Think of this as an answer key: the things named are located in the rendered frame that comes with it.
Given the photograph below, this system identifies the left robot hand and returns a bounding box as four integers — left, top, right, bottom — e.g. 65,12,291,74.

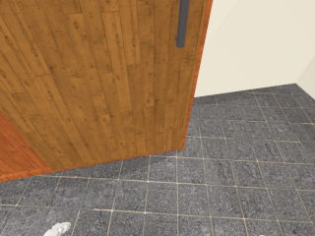
43,222,71,236

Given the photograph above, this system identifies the handle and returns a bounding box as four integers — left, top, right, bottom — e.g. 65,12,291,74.
175,0,190,48

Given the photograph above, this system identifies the wardrobe door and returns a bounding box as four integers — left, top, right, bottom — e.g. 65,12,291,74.
0,110,48,176
0,0,208,171

